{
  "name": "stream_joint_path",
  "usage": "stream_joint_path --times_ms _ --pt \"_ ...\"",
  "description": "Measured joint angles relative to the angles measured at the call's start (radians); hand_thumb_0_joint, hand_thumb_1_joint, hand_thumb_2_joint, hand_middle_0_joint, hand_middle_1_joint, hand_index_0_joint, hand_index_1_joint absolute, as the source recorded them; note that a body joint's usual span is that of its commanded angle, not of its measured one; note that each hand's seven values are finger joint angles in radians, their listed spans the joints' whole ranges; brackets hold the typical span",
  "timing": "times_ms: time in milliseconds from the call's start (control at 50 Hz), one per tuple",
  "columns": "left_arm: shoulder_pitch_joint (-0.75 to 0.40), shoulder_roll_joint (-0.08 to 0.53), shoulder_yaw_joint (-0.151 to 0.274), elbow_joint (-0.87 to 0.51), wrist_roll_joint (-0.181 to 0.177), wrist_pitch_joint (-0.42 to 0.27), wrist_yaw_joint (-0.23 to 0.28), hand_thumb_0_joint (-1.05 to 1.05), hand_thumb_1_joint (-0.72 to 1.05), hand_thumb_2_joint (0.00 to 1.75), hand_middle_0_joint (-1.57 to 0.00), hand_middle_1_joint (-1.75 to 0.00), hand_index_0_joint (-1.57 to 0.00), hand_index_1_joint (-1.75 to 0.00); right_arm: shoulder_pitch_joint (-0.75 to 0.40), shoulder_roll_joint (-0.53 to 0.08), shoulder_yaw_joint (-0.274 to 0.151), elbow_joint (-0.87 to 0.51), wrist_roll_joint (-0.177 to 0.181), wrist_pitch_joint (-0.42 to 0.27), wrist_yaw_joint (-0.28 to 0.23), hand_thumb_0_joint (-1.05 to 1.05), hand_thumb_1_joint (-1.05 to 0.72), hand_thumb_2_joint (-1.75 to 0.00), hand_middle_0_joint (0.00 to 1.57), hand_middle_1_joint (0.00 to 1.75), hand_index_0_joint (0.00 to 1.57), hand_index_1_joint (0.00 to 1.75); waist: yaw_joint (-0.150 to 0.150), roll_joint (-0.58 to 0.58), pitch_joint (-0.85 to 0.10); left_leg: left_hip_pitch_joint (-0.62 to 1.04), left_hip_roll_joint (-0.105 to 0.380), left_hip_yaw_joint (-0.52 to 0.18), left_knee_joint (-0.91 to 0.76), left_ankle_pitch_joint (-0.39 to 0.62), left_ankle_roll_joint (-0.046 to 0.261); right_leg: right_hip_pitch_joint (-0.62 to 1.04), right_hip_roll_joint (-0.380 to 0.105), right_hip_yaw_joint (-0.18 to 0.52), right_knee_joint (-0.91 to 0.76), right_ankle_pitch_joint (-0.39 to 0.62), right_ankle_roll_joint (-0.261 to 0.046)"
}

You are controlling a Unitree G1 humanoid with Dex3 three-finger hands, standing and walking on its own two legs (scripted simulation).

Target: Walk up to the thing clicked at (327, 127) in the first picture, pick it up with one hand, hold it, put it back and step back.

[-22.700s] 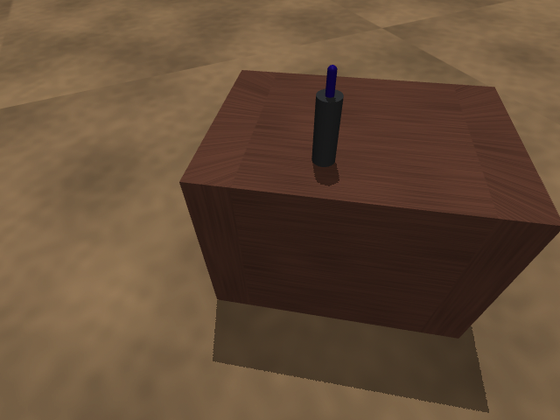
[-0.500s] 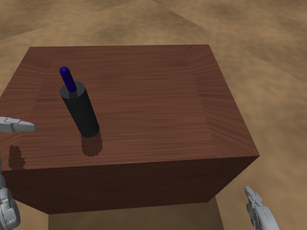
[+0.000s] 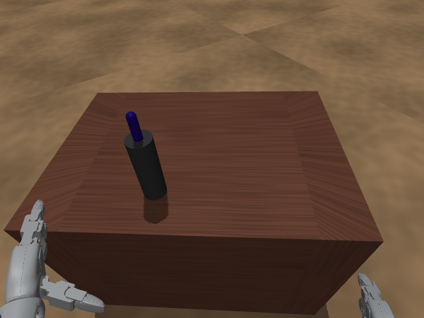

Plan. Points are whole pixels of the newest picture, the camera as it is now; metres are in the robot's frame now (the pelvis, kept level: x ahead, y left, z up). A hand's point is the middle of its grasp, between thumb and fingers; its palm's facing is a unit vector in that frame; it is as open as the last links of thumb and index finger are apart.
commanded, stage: sink last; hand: left
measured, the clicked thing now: (144, 157) +0.48 +0.20 +0.04
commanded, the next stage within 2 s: home in 0.42 s
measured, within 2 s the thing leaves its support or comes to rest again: neither
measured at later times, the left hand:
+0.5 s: hand (62, 307) +0.15 +0.24 +0.08, palm faces +0.33 -0.86 -0.39, open 17.4 cm
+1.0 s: hand out of the picture +0.15 +0.19 -0.06, palm faces +0.13 -0.97 -0.21, open 17.3 cm
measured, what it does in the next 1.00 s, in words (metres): stands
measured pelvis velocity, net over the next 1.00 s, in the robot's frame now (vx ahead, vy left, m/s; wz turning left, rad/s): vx -0.02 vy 0.00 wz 0.00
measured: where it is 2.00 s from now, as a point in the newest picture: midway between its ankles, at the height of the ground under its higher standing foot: outside the picture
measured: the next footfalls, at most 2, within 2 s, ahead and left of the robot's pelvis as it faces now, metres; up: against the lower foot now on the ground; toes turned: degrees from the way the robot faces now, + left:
none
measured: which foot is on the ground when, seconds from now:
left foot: down 0.00-1.00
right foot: down 0.00-1.00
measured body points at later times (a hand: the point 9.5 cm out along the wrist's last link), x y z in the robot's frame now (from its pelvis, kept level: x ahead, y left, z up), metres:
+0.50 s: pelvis -0.03 -0.02 -0.01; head -0.04 -0.03 +0.44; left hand +0.13 +0.29 +0.10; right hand +0.12 -0.28 -0.05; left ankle +0.00 +0.12 -0.71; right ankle -0.01 -0.13 -0.71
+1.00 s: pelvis -0.02 +0.00 -0.01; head +0.01 +0.01 +0.43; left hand +0.14 +0.24 -0.05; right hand +0.15 -0.22 -0.06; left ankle +0.00 +0.12 -0.71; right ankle -0.01 -0.12 -0.71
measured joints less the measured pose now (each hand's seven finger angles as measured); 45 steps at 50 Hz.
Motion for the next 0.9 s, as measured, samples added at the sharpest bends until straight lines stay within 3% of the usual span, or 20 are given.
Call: stream_joint_path --times_ms 140,220,580,660,800,900 --pt "0.190 -0.035 -0.049 -0.133 0.000 -0.016 -0.021 -0.02 -0.51 0.01 -0.05 -0.04 -0.06 -0.03 0.013 0.006 -0.023 -0.022 -0.005 -0.028 -0.005 -0.02 0.54 -0.04 0.06 0.05 0.06 0.06 0.010 0.009 0.002 -0.005 -0.005 -0.006 0.013 0.007 -0.005 -0.011 -0.005 -0.005 0.032 -0.006 -0.006" --pt "0.210 -0.043 -0.055 -0.131 0.002 -0.020 -0.030 -0.01 -0.51 0.01 -0.05 -0.04 -0.06 -0.03 0.024 0.008 -0.030 -0.033 -0.009 -0.043 -0.014 -0.02 0.54 -0.04 0.06 0.05 0.06 0.06 0.012 0.008 0.003 -0.014 -0.008 -0.011 0.022 0.014 -0.009 -0.022 -0.008 -0.011 0.052 -0.008 -0.010" --pt "0.145 -0.005 0.045 -0.027 0.005 -0.130 -0.029 -0.01 -0.53 0.04 -0.06 -0.05 -0.07 -0.05 0.050 -0.001 -0.043 -0.051 -0.014 -0.104 -0.005 -0.02 0.51 -0.06 0.07 0.06 0.06 0.06 0.001 -0.005 0.025 -0.027 -0.002 -0.005 0.036 0.026 -0.016 -0.044 -0.003 -0.004 0.077 0.001 -0.017" --pt "0.135 -0.007 0.046 0.026 0.007 -0.143 -0.027 -0.01 -0.52 0.06 -0.06 -0.06 -0.07 -0.05 0.049 0.003 -0.018 -0.045 -0.013 -0.114 -0.005 -0.02 0.41 -0.15 0.09 0.10 0.08 0.10 0.003 -0.015 0.032 -0.030 -0.004 -0.002 0.035 0.026 -0.013 -0.047 -0.005 -0.001 0.075 0.001 -0.014" --pt "0.120 -0.057 -0.042 0.111 0.025 -0.139 -0.026 -0.01 -0.48 0.10 -0.06 -0.07 -0.07 -0.06 -0.004 0.052 0.070 0.010 -0.031 -0.129 0.002 -0.01 0.05 -0.37 0.11 0.15 0.11 0.15 0.006 -0.024 0.042 -0.063 -0.008 -0.002 0.056 0.015 -0.005 -0.074 -0.008 -0.002 0.085 -0.004 -0.007" --pt "0.111 -0.103 -0.136 0.185 0.042 -0.101 -0.025 -0.01 -0.48 0.10 -0.06 -0.07 -0.06 -0.06 -0.023 0.064 0.081 0.019 -0.039 -0.127 0.004 -0.01 -0.20 -0.50 0.14 0.19 0.14 0.19 -0.005 -0.022 0.034 -0.089 -0.010 0.000 0.078 -0.001 0.001 -0.095 -0.011 0.001 0.097 -0.013 -0.001"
